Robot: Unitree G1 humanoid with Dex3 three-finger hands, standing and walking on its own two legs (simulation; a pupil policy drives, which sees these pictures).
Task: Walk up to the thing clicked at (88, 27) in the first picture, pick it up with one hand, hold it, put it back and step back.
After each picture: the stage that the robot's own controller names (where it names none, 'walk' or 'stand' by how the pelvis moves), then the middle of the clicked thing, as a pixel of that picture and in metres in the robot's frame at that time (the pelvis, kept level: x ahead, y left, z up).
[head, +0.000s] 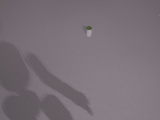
stand; (89, 31) +1.63 -0.16 -0.72
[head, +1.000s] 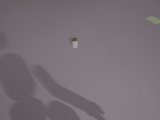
walk; (74, 42) +1.51 +0.11 -0.70
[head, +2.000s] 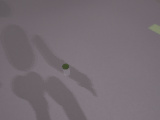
walk; (66, 69) +0.98 +0.21 -0.71
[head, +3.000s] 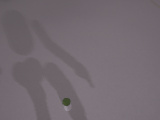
walk; (67, 104) +0.60 +0.16 -0.71
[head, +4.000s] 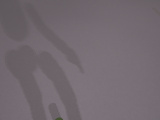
stand; out of the picture +0.40 +0.14 -0.69
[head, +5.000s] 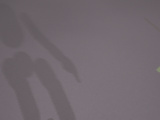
stand; out of the picture +0.36 +0.15 -0.72
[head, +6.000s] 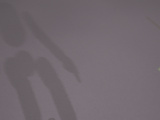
stand; out of the picture +0.35 +0.15 -0.73
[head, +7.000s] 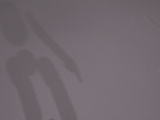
stand; out of the picture +0.35 +0.15 -0.73
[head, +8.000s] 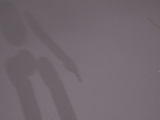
stand; out of the picture +0.34 +0.15 -0.73
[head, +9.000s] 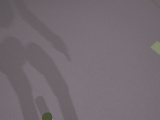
go down; (47, 119) +0.36 +0.16 -0.67
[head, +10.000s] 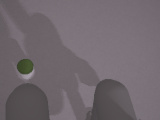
go down; (26, 69) +0.42 +0.19 -0.30
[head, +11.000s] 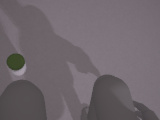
close in; (17, 65) +0.43 +0.21 -0.27
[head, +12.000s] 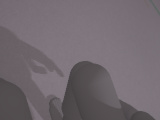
close; out of the picture +0.42 +0.24 -0.22
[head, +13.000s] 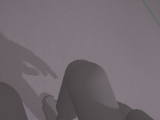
close; out of the picture +0.41 +0.25 -0.22
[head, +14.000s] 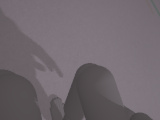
lift; out of the picture +0.37 +0.23 -0.21
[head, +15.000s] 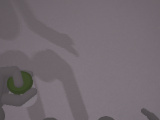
lift; (23, 90) +0.32 +0.18 +0.00
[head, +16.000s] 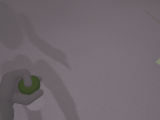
hold; (32, 93) +0.32 +0.16 +0.01
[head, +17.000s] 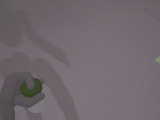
hold; (34, 96) +0.32 +0.16 +0.00
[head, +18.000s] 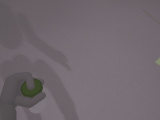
crouch; (35, 96) +0.32 +0.16 +0.00
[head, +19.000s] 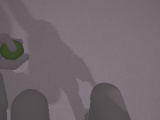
crouch; (15, 57) +0.44 +0.18 -0.10
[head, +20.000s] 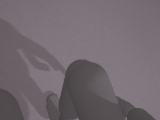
lower; out of the picture +0.43 +0.28 -0.23
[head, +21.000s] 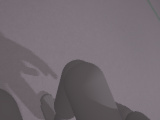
lower; out of the picture +0.43 +0.27 -0.23
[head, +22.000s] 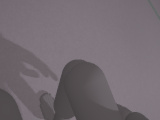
lower; out of the picture +0.44 +0.27 -0.23
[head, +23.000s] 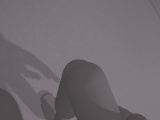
lower; out of the picture +0.44 +0.27 -0.23
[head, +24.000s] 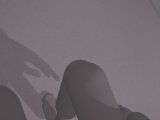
loosen; out of the picture +0.42 +0.24 -0.23
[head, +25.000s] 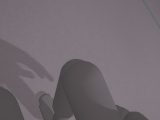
withdraw; out of the picture +0.42 +0.24 -0.23
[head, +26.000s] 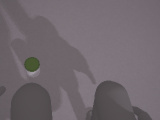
walk; (32, 67) +0.45 +0.19 -0.32
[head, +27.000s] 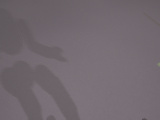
stand; out of the picture +0.36 +0.12 -0.65
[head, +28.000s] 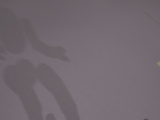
stand; out of the picture +0.38 +0.14 -0.67
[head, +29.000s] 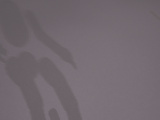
stand; out of the picture +0.38 +0.14 -0.68
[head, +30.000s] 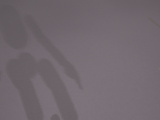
walk; out of the picture +0.39 +0.13 -0.72
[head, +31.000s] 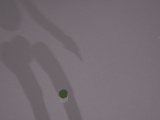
walk; (63, 96) +0.53 +0.11 -0.70
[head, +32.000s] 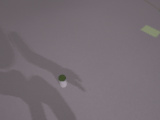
walk; (62, 81) +0.80 +0.21 -0.70
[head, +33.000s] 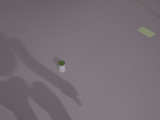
stand; (61, 66) +1.04 +0.16 -0.71
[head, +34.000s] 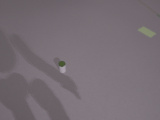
stand; (62, 67) +1.03 +0.16 -0.72
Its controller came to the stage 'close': yes
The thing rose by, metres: 0.71
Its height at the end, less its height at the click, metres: +0.00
